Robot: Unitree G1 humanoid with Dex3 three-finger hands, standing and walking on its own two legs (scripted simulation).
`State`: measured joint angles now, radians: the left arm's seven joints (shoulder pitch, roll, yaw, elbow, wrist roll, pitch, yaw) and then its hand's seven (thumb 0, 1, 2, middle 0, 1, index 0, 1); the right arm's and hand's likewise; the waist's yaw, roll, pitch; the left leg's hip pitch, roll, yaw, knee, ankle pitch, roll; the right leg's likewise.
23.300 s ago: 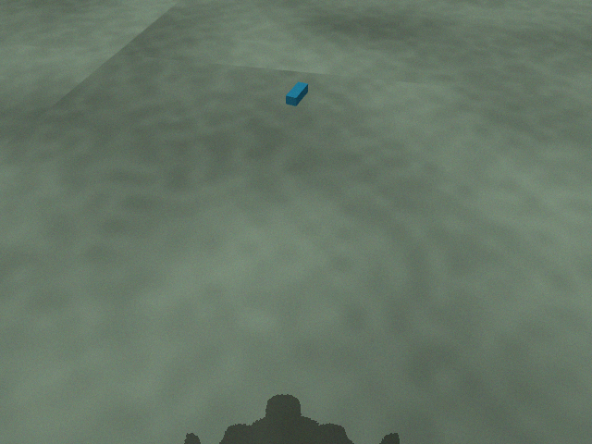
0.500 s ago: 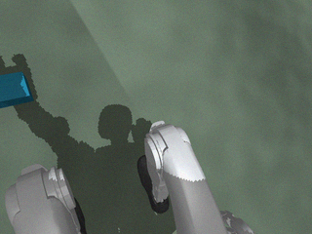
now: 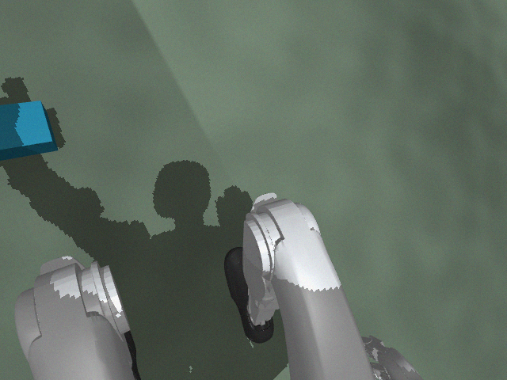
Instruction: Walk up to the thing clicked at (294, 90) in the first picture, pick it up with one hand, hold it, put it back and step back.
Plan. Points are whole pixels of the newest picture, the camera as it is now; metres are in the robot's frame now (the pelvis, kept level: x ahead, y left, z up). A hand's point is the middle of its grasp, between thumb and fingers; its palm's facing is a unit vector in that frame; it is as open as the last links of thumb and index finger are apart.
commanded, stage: rest palm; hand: left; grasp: from above
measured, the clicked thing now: out of the picture +0.53 +0.29 -0.29
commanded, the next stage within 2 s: close in 1.14 s
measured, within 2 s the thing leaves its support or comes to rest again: neither
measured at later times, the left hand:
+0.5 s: hand out of the picture +0.51 +0.29 -0.23, palm faces -0.46 -0.08 -0.88, open 14.2 cm
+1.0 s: hand out of the picture +0.51 +0.29 -0.25, palm faces -0.46 -0.10 -0.88, open 14.2 cm
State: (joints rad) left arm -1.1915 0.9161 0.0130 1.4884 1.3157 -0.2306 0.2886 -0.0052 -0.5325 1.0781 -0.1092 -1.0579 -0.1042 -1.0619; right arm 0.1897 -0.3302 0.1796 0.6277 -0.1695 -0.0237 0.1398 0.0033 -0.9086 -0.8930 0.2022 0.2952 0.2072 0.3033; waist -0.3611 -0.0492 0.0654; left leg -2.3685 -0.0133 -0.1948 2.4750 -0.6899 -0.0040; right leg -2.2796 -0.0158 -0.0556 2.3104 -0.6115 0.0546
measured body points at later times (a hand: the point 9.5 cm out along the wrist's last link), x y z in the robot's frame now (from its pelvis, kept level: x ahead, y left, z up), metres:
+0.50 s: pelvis +0.00 +0.00 -0.01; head +0.29 +0.11 +0.32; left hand +0.53 +0.29 -0.18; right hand +0.00 -0.25 -0.06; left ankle +0.07 +0.12 -0.28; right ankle +0.12 -0.14 -0.28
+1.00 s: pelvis +0.00 +0.01 -0.01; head +0.30 +0.12 +0.31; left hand +0.53 +0.29 -0.20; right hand +0.02 -0.25 -0.06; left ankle +0.07 +0.12 -0.28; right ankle +0.12 -0.14 -0.28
